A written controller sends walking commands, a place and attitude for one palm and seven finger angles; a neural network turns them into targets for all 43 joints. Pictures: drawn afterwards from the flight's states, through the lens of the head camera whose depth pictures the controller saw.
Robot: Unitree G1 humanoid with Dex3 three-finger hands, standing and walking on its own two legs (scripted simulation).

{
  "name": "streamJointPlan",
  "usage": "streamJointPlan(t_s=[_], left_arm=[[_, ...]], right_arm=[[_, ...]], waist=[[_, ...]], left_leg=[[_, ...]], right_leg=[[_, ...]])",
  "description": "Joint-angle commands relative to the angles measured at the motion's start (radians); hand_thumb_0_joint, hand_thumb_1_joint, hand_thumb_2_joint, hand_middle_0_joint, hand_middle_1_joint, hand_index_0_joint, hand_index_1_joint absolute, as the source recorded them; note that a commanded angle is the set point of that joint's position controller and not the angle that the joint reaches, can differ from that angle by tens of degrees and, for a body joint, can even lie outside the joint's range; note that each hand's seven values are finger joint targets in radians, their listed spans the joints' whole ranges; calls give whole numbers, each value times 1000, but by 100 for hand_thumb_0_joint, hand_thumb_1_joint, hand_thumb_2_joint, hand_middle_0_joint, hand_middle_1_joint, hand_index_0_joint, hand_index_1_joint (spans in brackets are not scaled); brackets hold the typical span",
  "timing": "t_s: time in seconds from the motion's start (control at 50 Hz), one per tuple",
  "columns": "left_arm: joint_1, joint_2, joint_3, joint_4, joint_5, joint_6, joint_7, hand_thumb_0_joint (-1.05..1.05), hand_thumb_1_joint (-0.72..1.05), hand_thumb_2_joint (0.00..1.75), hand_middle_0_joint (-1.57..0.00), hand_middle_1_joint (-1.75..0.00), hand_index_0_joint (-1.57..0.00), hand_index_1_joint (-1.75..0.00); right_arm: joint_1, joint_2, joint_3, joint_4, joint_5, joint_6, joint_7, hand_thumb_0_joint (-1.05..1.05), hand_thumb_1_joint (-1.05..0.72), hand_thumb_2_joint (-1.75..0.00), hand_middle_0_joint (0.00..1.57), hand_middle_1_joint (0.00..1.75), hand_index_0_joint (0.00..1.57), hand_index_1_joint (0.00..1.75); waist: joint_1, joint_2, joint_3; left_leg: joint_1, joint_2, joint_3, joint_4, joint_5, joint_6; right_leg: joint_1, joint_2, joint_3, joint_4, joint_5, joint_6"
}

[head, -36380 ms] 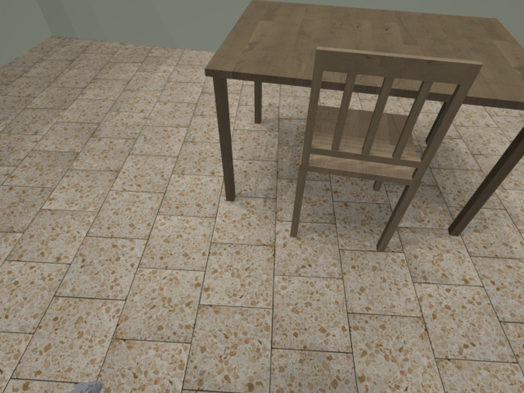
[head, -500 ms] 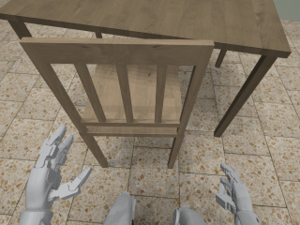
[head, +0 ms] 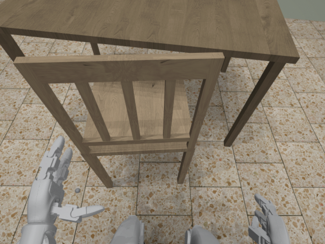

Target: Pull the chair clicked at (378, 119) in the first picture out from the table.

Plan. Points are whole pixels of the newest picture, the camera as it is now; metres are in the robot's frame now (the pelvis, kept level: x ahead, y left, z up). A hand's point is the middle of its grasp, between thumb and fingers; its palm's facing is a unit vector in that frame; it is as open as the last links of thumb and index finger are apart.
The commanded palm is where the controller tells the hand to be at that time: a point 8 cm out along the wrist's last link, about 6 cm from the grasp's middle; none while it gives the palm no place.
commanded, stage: raise the hand toward the chair's back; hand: left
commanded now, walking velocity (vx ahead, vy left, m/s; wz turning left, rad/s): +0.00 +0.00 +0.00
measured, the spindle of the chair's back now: (132, 114) +0.46 +0.12 +0.00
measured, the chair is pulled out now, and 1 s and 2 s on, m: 0.17 0.17 0.17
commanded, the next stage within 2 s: aim the fingers beside a spindle in 0.98 s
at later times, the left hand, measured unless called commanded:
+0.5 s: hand (61, 177) +0.25 +0.23 +0.05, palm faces +0.10 -0.99 -0.05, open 16.9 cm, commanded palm +0.22 +0.28 +0.06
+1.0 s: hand (63, 175) +0.25 +0.23 +0.06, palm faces +0.11 -0.99 -0.05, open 17.0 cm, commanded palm +0.23 +0.28 +0.06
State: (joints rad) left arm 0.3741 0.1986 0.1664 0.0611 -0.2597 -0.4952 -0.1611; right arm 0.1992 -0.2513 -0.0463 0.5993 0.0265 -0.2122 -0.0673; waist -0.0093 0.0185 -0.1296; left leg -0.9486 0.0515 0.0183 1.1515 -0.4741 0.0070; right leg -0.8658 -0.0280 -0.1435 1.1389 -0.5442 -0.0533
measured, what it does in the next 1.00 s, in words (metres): stands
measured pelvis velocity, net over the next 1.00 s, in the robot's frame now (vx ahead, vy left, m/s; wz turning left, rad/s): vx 0.01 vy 0.02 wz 0.00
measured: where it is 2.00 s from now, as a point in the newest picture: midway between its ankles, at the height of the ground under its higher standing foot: outside the picture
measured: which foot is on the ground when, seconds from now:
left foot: down 0.00-1.00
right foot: down 0.00-1.00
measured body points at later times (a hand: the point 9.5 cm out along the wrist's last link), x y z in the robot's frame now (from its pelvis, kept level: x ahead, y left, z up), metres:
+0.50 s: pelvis +0.01 +0.02 +0.01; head +0.08 +0.04 +0.45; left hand +0.24 +0.28 +0.06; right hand +0.19 -0.21 -0.07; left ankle +0.05 +0.12 -0.65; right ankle +0.01 -0.09 -0.65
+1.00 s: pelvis +0.01 +0.02 +0.01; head +0.08 +0.03 +0.46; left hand +0.24 +0.28 +0.06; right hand +0.19 -0.22 -0.07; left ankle +0.05 +0.12 -0.65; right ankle +0.01 -0.09 -0.65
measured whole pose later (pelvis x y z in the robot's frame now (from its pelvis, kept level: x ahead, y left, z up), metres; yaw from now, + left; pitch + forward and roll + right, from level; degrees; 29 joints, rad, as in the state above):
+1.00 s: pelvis +0.01 +0.02 +0.01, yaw +0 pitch +15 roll -3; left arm 0.28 0.23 0.20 0.09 -0.26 -0.43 -0.18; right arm 0.21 -0.24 0.01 0.56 0.02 -0.18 -0.04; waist 0.00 0.03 -0.12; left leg -0.90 0.04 0.02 1.11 -0.47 0.04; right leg -0.81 -0.03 -0.14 1.06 -0.51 -0.02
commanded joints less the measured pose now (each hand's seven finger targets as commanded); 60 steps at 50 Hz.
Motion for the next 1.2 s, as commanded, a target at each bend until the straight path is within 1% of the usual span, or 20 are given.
streamJointPlan(t_s=[0.0, 0.04, 0.1, 0.22, 0.26, 0.28, 0.36, 0.4, 0.46, 0.5, 0.56, 0.7, 0.78, 0.8, 0.86, 0.98, 1.02, 1.12, 1.14, 1.18], left_arm=[[-34, 116, 64, -200, -5, -58, 11, 0, -43, 33, -7, -9, -7, -9], [-47, 113, 62, -193, -7, -43, 3, 0, -48, 31, -6, -8, -6, -8], [-72, 128, 68, -186, -5, -23, -8, 0, -50, 30, -6, -8, -6, -8], [-119, 141, 82, -208, -10, -14, -13, 0, -50, 30, -6, -8, -6, -8], [-133, 139, 78, -207, -11, -12, -16, 0, -50, 30, -6, -8, -6, -8], [-135, 140, 82, -212, -11, -12, -17, 0, -50, 30, -6, -8, -6, -8], [-150, 145, 84, -195, -13, 5, -28, 0, -50, 30, -6, -8, -6, -8], [-150, 170, 105, -187, -13, 13, -26, 0, -50, 30, -6, -8, -6, -8], [-163, 168, 110, -189, -20, 15, -26, 0, -50, 30, -6, -8, -6, -8], [-147, 165, 114, -179, -26, 15, -27, 0, -50, 30, -6, -8, -6, -8], [-147, 150, 101, -171, -26, 11, -31, 0, -50, 30, -6, -8, -6, -8], [-148, 174, 117, -165, -18, -2, -20, 0, -50, 30, -6, -8, -6, -8], [-157, 169, 107, -200, -13, -14, -13, 0, -50, 30, -6, -8, -6, -8], [-146, 181, 119, -187, -12, -9, -9, 0, -50, 30, -6, -8, -6, -8], [-152, 154, 99, -174, -16, -4, -13, 0, -50, 30, -6, -8, -6, -8], [-165, 154, 96, -188, -18, -5, -20, 0, -50, 30, -6, -8, -6, -8], [-157, 164, 108, -170, -19, -2, -21, 0, -50, 30, -6, -8, -6, -8], [-170, 132, 69, -162, -13, -3, -24, 0, -50, 30, -6, -8, -6, -8], [-186, 151, 89, -155, -13, -6, -20, 0, -50, 30, -6, -8, -6, -8], [-195, 142, 77, -143, -9, -10, -19, 0, -50, 30, -6, -8, -6, -8]], right_arm=[[-38, -116, -24, -154, -5, -48, 2, 0, -90, -90, 20, 30, 20, 30], [-35, -120, -21, -163, -4, -40, 2, 0, -90, -90, 20, 30, 20, 30], [-35, -123, -15, -175, -2, -32, 1, 0, -90, -90, 20, 30, 20, 30], [-30, -123, -4, -184, -6, -30, 3, 0, -90, -90, 20, 30, 20, 30], [-25, -126, -3, -181, -6, -31, 3, 0, -90, -90, 20, 30, 20, 30], [-26, -127, -3, -182, -7, -32, 3, 0, -90, -90, 20, 30, 20, 30], [-23, -132, -3, -179, -3, -29, 3, 0, -90, -90, 20, 30, 20, 30], [-23, -136, -3, -177, -4, -29, 1, 0, -90, -90, 20, 30, 20, 30], [-17, -134, -2, -174, -3, -28, 3, 0, -90, -90, 20, 30, 20, 30], [-18, -135, -4, -171, -3, -29, 3, 0, -90, -90, 20, 30, 20, 30], [-16, -137, -7, -170, -3, -28, 8, 0, -90, -90, 20, 30, 20, 30], [-16, -140, -9, -169, -6, -23, 11, 0, -90, -90, 20, 30, 20, 30], [-15, -137, -8, -173, -5, -23, 13, 0, -90, -90, 20, 30, 20, 30], [-13, -138, -8, -172, -7, -20, 13, 0, -90, -90, 20, 30, 20, 30], [-17, -137, -7, -175, -4, -18, 13, 0, -90, -90, 20, 30, 20, 30], [-17, -135, -6, -173, -4, -20, 10, 0, -90, -90, 20, 30, 20, 30], [-17, -136, -6, -173, -4, -19, 9, 0, -90, -90, 20, 30, 20, 30], [-20, -132, -3, -171, -4, -20, 11, 0, -90, -90, 20, 30, 20, 30], [-18, -136, -6, -167, -5, -20, 9, 0, -90, -90, 20, 30, 20, 30], [-21, -135, -5, -169, -5, -20, 10, 0, -90, -90, 20, 30, 20, 30]], waist=[[1, 42, -219], [-2, 13, -218], [-2, 29, -199], [2, 56, -224], [-4, 43, -226], [3, 61, -228], [-2, 49, -229], [3, 47, -235], [5, 63, -237], [7, 35, -238], [5, 46, -233], [6, 44, -227], [7, 80, -235], [6, 60, -234], [-2, 50, -221], [-1, 53, -235], [-2, 25, -233], [-8, 38, -228], [-10, 20, -225], [-12, 25, -215]], left_leg=[[206, -36, -46, -175, 194, 21], [206, -36, -48, -177, 187, 21], [210, -35, -53, -189, 169, 19], [249, -34, -64, -200, 196, 15], [262, -31, -72, -207, 194, 13], [269, -31, -74, -212, 201, 10], [275, -30, -76, -219, 199, 9], [278, -28, -80, -226, 208, 9], [292, -30, -81, -237, 219, 6], [289, -30, -81, -236, 238, 7], [285, -30, -76, -235, 234, 5], [271, -28, -76, -235, 218, 5], [296, -26, -78, -241, 228, 2], [286, -27, -78, -239, 232, 5], [277, -28, -76, -237, 194, 6], [279, -31, -71, -227, 219, 7], [259, -33, -66, -220, 208, 11], [252, -35, -66, -209, 204, 12], [242, -33, -67, -204, 199, 11], [229, -35, -63, -197, 181, 13]], right_leg=[[132, 15, 95, -206, 222, 31], [138, 18, 95, -210, 221, 34], [133, 21, 89, -219, 196, 30], [131, 25, 73, -211, 218, 26], [119, 28, 64, -209, 208, 27], [120, 28, 62, -207, 210, 25], [123, 29, 59, -214, 207, 27], [130, 30, 58, -215, 209, 26], [138, 30, 56, -221, 215, 25], [151, 32, 54, -224, 232, 25], [145, 30, 55, -221, 231, 27], [141, 31, 58, -220, 213, 25], [133, 31, 56, -216, 214, 23], [143, 33, 57, -218, 221, 24], [128, 33, 58, -224, 197, 27], [142, 31, 62, -220, 229, 28], [153, 31, 69, -224, 229, 31], [138, 28, 70, -217, 227, 30], [135, 28, 73, -214, 227, 30], [121, 27, 77, -214, 211, 31]])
